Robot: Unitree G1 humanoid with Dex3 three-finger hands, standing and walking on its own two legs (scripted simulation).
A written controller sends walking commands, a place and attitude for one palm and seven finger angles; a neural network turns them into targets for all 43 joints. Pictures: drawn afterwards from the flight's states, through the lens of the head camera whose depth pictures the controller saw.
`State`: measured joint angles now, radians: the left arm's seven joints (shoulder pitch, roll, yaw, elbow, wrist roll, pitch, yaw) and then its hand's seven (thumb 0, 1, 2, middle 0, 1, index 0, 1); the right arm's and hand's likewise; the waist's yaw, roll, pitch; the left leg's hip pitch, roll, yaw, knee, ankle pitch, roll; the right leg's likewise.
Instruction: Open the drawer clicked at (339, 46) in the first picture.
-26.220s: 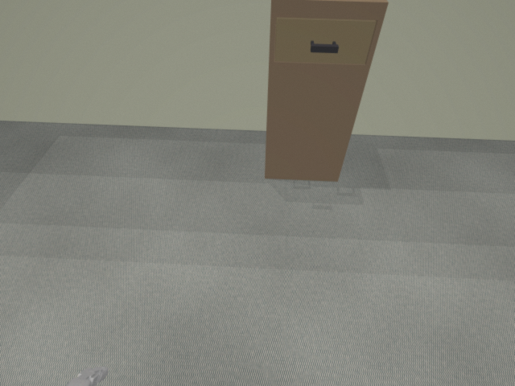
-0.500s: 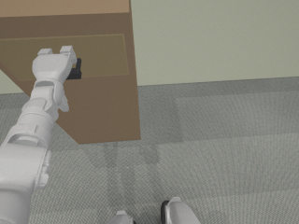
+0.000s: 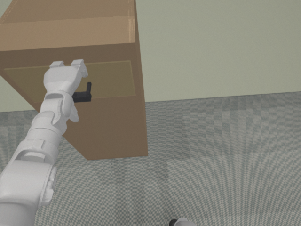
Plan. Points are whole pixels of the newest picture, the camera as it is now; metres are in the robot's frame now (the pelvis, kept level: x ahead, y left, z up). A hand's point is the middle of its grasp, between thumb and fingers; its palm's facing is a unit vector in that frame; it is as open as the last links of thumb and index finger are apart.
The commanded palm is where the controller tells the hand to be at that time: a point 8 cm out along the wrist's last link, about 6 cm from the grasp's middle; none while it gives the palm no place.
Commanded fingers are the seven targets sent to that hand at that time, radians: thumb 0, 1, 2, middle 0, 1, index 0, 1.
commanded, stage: lift the fingers back up to retry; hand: left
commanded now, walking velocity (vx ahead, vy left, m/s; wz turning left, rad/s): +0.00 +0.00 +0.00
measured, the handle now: (75, 91) +0.52 +0.23 +0.01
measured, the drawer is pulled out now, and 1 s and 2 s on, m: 0.00 0.00 0.00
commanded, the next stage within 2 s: re-aim the fingers above the handle in 0.20 s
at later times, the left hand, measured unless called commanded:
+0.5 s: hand (63, 92) +0.47 +0.23 +0.07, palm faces +0.02 -0.01 -1.00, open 13.8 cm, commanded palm +0.45 +0.23 +0.13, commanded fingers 0.00 -0.50 0.30 -0.30 -1.20 -0.30 -1.20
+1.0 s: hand (69, 90) +0.48 +0.22 +0.07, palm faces +0.03 +0.01 -1.00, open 13.7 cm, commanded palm +0.45 +0.24 +0.12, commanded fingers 0.00 -0.50 0.30 -0.30 -1.20 -0.30 -1.20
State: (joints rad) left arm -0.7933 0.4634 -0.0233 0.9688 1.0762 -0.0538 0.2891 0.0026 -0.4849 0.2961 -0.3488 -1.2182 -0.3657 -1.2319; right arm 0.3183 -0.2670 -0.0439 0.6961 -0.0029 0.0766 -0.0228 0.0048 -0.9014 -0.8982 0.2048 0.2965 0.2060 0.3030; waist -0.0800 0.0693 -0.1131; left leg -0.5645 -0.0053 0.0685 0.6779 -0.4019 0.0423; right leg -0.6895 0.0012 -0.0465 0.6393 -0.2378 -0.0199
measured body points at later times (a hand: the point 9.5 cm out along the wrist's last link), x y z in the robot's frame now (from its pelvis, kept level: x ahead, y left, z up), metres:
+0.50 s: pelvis +0.00 +0.00 +0.00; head +0.09 -0.02 +0.45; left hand +0.46 +0.23 +0.12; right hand +0.08 -0.28 -0.13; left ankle -0.05 +0.09 -0.72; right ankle +0.03 -0.11 -0.72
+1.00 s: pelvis -0.01 +0.00 +0.00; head +0.08 -0.02 +0.44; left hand +0.47 +0.21 +0.12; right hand +0.04 -0.26 -0.14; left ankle -0.05 +0.09 -0.72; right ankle +0.03 -0.11 -0.72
